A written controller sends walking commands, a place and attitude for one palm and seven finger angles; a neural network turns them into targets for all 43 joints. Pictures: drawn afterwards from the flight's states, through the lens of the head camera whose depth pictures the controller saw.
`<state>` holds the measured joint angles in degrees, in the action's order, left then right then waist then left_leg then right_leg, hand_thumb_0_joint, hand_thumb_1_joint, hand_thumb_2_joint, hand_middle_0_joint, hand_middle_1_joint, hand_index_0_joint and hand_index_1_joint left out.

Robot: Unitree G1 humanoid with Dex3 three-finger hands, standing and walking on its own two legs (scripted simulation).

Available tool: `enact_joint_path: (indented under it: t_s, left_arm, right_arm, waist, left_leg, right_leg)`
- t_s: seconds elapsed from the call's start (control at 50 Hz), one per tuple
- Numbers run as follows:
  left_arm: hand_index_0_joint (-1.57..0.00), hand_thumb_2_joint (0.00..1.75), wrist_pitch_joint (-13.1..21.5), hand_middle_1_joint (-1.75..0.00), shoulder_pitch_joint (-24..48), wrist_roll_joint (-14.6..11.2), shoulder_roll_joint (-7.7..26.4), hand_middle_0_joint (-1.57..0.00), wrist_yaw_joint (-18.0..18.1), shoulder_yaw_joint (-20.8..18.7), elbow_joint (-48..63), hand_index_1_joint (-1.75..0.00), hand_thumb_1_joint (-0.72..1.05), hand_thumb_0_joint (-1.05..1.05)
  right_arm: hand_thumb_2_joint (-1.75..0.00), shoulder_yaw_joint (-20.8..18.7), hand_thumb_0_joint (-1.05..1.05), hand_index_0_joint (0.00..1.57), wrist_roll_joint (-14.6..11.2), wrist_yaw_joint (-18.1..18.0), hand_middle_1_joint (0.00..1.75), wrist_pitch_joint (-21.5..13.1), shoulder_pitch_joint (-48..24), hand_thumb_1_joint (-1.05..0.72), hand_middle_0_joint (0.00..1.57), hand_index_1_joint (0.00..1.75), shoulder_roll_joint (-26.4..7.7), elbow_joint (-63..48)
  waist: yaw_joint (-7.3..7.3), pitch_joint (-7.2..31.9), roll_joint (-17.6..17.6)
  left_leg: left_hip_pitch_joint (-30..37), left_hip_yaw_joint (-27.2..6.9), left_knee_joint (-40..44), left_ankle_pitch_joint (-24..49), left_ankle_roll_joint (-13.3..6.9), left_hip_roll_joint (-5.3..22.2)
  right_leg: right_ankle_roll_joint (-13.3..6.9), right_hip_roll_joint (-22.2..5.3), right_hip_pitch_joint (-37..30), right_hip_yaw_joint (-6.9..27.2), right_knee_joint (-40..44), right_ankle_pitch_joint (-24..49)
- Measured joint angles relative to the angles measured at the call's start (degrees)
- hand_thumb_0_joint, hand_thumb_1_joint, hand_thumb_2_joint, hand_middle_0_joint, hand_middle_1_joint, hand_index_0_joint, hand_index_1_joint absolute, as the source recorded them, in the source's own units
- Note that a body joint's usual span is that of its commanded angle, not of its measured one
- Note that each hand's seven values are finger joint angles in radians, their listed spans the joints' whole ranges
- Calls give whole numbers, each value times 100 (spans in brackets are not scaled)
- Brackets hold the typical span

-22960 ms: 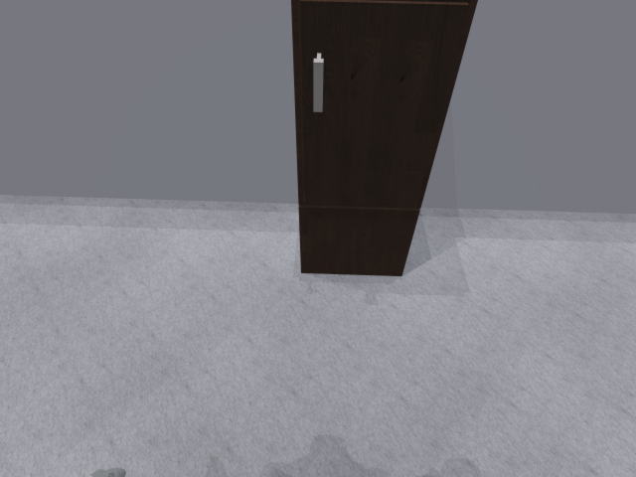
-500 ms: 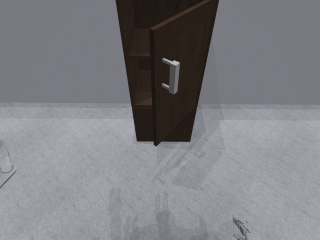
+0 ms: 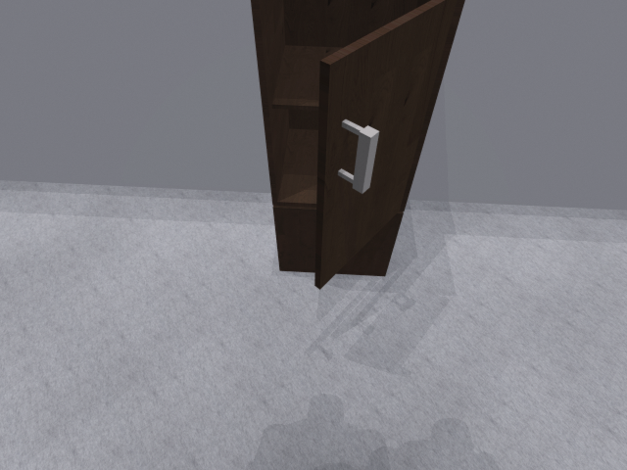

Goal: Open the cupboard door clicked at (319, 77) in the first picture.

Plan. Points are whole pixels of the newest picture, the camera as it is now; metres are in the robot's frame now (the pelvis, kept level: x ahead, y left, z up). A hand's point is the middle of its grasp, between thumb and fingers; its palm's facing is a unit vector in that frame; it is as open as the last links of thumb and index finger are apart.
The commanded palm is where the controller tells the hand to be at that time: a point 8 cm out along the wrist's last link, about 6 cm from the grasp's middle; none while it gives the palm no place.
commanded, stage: let the arm hang, fingers relaxed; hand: left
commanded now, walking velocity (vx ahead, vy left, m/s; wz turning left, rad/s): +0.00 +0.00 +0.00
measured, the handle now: (355, 156) +0.59 -0.04 +0.05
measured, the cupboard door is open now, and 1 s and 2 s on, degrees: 52 52 52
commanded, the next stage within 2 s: look to check the result in 0.62 s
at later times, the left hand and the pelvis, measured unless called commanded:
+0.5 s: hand out of the picture -0.01 +0.17 -0.17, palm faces +0.02 -0.99 -0.17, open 7.3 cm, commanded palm none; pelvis +0.00 +0.01 +0.00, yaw -1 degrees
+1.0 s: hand out of the picture -0.01 +0.17 -0.17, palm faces +0.02 -0.99 -0.16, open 7.4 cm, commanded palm none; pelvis +0.00 +0.02 +0.00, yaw -1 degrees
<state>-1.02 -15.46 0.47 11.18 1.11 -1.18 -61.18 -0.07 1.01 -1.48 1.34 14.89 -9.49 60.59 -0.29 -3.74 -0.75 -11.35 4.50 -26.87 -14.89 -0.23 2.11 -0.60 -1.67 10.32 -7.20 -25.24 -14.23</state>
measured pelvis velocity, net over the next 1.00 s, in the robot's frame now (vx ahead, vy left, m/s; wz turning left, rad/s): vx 0.00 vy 0.02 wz -0.02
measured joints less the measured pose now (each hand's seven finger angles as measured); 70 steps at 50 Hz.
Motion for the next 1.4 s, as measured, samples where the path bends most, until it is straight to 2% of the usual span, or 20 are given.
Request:
enact_joint_path:
  t_s: [0.16,0.34,0.7,1.3,1.4]
  left_arm:
    - [-20,90,62,-30,13,-12,-144,-20,38,68,-463,-30,92,0]
    - [-20,90,86,-30,72,8,-416,-20,73,100,-563,-30,92,1]
    - [-20,90,114,-30,-98,1,-511,-20,71,49,-578,-30,91,0]
    - [-20,90,115,-30,-44,7,-465,-20,71,35,-537,-30,91,0]
    - [-20,90,41,-30,-43,21,-461,-20,39,-47,-465,-30,91,0]
  right_arm:
    - [-90,42,1,19,-13,0,30,-50,53,-92,20,30,94,428]
    - [-90,63,1,19,-6,-11,30,-98,117,-92,20,30,248,605]
    - [-90,24,0,19,-9,-47,30,-127,243,-91,20,30,303,584]
    - [-90,26,0,19,-12,-43,30,-154,188,-91,20,30,287,550]
    - [-90,-26,0,19,-9,-64,30,-86,107,-91,20,30,267,504]
  waist:
    - [9,46,-138]
    - [-14,114,-78]
    - [-15,140,-8]
    - [-28,104,11]
    - [21,62,11]
  left_leg:
    - [264,93,333,128,-57,-84]
    - [337,152,407,152,-85,-113]
    - [304,168,351,115,-128,-140]
    - [299,203,382,98,-168,-183]
    - [219,314,216,-2,-161,-124]
  right_leg:
    - [61,-60,-181,83,213,96]
    - [90,-84,-207,141,230,114]
    - [130,-114,-186,160,207,107]
    - [177,-155,-157,199,208,93]
    - [167,-111,-22,314,48,45]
